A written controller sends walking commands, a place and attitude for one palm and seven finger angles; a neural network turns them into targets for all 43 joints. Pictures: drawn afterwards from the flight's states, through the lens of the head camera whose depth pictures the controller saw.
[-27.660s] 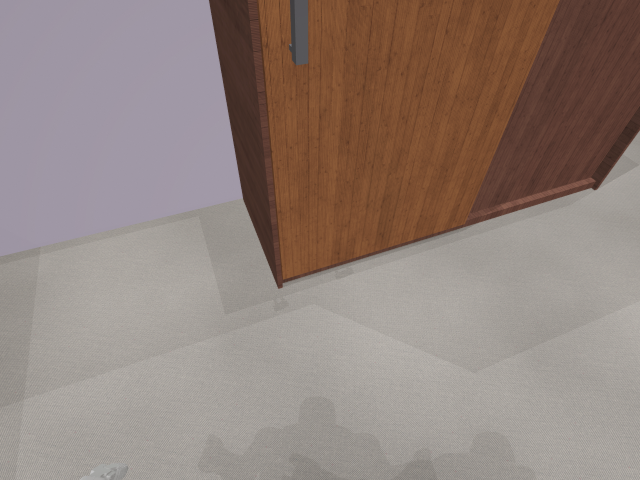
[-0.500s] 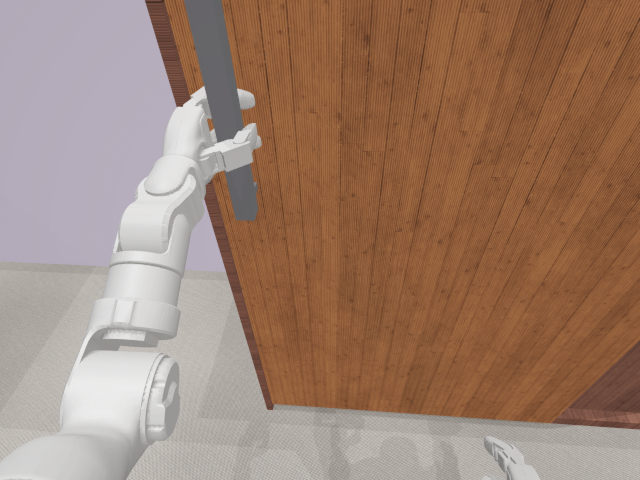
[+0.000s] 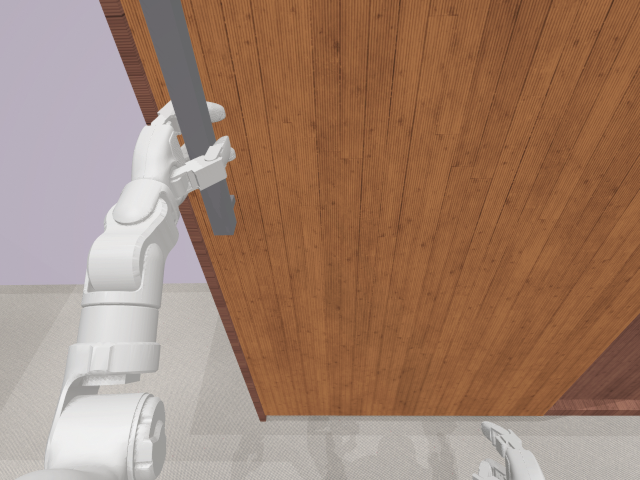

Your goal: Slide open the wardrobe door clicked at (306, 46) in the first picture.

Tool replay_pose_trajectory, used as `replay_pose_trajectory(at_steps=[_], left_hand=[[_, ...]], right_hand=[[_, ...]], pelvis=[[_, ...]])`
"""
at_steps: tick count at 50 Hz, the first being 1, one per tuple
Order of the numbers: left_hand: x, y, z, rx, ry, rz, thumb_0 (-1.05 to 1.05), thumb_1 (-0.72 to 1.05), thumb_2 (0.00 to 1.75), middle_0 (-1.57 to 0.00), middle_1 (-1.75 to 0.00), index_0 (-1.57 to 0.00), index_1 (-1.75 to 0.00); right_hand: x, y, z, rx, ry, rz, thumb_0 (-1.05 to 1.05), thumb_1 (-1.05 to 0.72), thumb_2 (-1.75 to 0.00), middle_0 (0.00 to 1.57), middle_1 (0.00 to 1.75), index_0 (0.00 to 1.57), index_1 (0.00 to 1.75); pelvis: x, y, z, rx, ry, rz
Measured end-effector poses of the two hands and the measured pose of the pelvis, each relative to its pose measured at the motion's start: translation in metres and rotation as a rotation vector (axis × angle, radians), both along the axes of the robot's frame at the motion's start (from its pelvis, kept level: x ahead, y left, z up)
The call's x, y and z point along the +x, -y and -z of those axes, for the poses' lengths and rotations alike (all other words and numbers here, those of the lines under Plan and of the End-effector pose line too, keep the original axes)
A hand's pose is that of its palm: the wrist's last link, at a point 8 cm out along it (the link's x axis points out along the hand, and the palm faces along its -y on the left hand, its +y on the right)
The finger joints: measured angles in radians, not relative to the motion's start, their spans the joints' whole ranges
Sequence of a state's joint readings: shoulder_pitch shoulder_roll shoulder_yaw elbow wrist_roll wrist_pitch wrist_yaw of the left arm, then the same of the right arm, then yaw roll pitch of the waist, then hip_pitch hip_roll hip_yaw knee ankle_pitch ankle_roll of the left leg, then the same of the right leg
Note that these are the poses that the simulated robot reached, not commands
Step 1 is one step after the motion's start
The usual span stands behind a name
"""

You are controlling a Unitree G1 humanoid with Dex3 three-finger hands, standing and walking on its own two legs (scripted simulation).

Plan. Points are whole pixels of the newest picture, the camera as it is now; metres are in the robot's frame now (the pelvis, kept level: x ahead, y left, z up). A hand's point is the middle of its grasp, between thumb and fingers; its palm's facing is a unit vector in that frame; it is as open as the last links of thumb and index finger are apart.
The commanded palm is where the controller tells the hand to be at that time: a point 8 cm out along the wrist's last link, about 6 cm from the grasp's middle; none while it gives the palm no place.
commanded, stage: tug the door sideways, standing still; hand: left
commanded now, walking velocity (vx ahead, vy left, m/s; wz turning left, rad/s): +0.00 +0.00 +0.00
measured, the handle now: (203, 122) +0.45 +0.15 +0.26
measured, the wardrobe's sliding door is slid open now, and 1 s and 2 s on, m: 0.00 0.05 0.15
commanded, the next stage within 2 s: step sideways, sliding the door along in 0.74 s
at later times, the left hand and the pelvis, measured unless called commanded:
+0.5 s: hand (222, 161) +0.40 +0.12 +0.24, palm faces +0.10 -0.99 -0.04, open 6.2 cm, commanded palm +0.37 +0.12 +0.24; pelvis -0.01 +0.00 +0.00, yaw +4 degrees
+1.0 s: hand (259, 165) +0.40 +0.08 +0.23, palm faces +0.01 -1.00 -0.09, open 6.5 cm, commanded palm +0.38 +0.13 +0.24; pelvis -0.04 +0.00 -0.01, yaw +1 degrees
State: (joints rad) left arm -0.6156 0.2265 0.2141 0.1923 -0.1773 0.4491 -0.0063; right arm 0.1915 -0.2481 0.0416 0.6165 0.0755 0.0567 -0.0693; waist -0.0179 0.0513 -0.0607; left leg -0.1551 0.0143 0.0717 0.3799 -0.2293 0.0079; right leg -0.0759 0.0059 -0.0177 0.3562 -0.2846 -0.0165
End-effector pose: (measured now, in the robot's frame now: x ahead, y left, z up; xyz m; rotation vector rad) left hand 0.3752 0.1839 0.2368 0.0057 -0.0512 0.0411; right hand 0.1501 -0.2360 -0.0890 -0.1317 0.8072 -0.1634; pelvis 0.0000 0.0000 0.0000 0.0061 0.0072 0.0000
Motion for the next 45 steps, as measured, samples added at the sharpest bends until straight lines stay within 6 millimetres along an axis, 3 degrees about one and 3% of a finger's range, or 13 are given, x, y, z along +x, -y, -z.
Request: replay_pose_trajectory(at_steps=[10, 16, 27, 45], left_hand=[[0.0, 0.0, -0.002, 0.003, -0.029, -0.017, 0.01, 0.66, 0.78, -0.35, -1.4, -0.34, -1.4], [-0.001, 0.002, -0.003, 0.016, -0.037, -0.047, 0.0, 0.67, 0.81, -0.35, -1.4, -0.32, -1.4], [-0.002, 0.011, -0.003, 0.038, -0.037, -0.059, -0.01, 0.7, 0.8, -0.33, -1.4, -0.26, -1.4], [0.001, 0.04, -0.002, 0.064, 0.001, 0.004, -0.02, 0.67, 0.75, -0.36, -1.4, -0.27, -1.4]], right_hand=[[0.024, -0.007, 0.002, -0.024, -0.013, -0.076, 0.02, -0.91, -0.9, 0.2, 0.3, 0.2, 0.3], [0.027, -0.018, 0.004, -0.007, -0.003, -0.11, 0.02, -0.91, -0.9, 0.2, 0.3, 0.2, 0.3], [0.003, -0.029, 0.014, 0.006, -0.048, -0.143, 0.02, -0.91, -0.9, 0.2, 0.3, 0.2, 0.3], [-0.036, -0.029, 0.024, 0.003, -0.081, -0.123, 0.02, -0.91, -0.9, 0.2, 0.3, 0.2, 0.3]], pelvis=[[0.002, 0.002, 0.001, -0.001, -0.003, -0.041], [-0.003, 0.003, 0.002, 0.0, 0.002, -0.059], [-0.016, 0.001, 0.003, -0.003, 0.01, -0.08], [-0.034, -0.006, 0.005, -0.011, -0.002, -0.066]])
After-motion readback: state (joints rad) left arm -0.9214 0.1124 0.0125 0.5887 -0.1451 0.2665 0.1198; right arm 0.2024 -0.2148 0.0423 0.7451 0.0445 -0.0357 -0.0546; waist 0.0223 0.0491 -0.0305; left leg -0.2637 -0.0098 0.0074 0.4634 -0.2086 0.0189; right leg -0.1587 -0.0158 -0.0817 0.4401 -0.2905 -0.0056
